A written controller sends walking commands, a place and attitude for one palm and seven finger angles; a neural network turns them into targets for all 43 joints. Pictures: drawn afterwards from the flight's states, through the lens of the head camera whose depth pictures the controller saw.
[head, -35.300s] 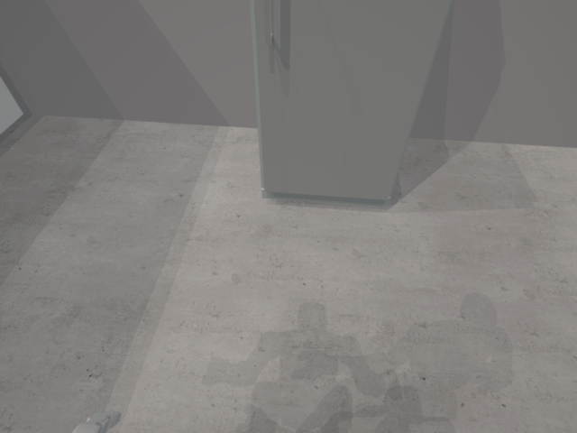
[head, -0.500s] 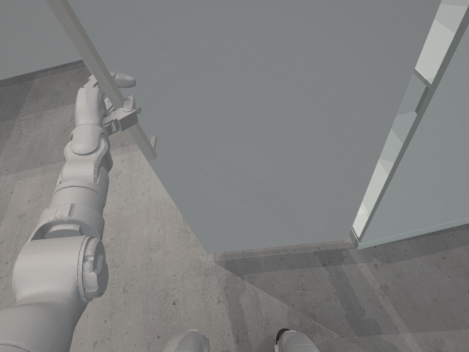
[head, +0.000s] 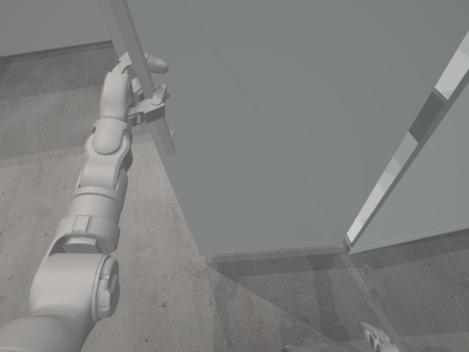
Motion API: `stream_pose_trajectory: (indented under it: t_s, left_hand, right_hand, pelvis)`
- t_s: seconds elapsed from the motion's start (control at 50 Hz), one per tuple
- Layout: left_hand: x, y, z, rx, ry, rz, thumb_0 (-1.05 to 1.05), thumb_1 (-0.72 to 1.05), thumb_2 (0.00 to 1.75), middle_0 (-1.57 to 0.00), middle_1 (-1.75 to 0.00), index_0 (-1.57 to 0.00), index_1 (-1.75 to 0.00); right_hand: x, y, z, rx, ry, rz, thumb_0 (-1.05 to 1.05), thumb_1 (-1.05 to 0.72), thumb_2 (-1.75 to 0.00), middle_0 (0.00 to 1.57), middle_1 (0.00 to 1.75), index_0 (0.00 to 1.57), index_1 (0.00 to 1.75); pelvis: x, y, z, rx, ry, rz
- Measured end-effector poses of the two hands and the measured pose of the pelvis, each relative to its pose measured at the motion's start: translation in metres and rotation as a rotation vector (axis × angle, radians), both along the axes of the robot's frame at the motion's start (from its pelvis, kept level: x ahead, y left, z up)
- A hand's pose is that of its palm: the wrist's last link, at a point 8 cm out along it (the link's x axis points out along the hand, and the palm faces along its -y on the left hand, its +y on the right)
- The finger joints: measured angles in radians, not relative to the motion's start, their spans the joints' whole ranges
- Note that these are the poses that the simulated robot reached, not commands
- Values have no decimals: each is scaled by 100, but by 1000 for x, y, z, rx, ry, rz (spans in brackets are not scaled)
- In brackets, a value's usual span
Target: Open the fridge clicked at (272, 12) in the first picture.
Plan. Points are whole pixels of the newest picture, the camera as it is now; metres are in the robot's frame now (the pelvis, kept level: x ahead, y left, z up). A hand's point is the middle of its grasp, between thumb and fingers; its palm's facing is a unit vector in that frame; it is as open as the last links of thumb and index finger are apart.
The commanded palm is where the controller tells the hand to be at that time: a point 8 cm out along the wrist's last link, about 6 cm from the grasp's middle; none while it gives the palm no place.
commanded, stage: stop walking and hold the door back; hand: left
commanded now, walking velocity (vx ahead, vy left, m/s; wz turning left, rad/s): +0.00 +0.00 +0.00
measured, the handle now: (141, 54) +0.51 +0.13 +0.24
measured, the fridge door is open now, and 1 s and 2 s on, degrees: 82 83 81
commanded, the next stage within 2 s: loosen the grip on the handle in 0.54 s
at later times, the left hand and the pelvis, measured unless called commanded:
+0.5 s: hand (158, 108) +0.45 +0.11 +0.18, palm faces -0.08 -0.98 -0.16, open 5.7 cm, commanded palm +0.43 +0.19 +0.17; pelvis +0.02 +0.04 +0.00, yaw -3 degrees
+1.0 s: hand (157, 115) +0.44 +0.12 +0.17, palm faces -0.05 -0.99 -0.16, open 12.1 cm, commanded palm +0.42 +0.17 +0.17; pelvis -0.02 +0.01 -0.01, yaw -2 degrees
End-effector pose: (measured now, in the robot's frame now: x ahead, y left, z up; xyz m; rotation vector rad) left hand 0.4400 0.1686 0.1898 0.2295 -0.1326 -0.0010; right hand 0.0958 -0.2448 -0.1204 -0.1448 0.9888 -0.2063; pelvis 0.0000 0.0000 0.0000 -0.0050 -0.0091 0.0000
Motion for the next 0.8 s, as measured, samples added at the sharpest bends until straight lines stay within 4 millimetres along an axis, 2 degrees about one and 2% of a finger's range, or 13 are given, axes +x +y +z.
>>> stream_pose_trajectory:
  t_s: [0.16,0.42,0.64,0.68,0.8]
  left_hand:
    - [0,2,-3,-44,-24,-57,0,68,78,-46,-140,-43,-140]
    - [0,2,-5,-65,-35,-95,-1,69,78,-46,-140,-40,-140]
    - [-14,0,-6,-68,-55,-103,-1,69,78,-46,-140,-39,-140]
    - [-10,3,-4,-23,-50,-120,-3,65,77,-46,-140,-40,-140]
    - [-6,10,-4,-144,29,-87,-2,49,71,-48,-138,-39,-137]
  right_hand:
    - [17,-3,15,-107,-30,-14,1,-90,-90,20,30,20,30]
    - [26,26,21,-60,-55,-44,1,-90,-90,20,30,20,30]
    - [23,34,16,-45,-24,-26,1,-90,-90,20,30,20,30]
    - [21,33,19,-42,-42,-9,1,-90,-90,20,30,20,30]
    - [5,19,34,-42,-137,23,1,-90,-90,20,30,20,30]
  pelvis:
    - [6,21,-1,1,-7,-9]
    - [18,36,2,-3,4,-40]
    - [16,36,3,-3,5,-40]
    - [11,33,3,2,-2,-40]
    - [-1,22,1,24,36,-29]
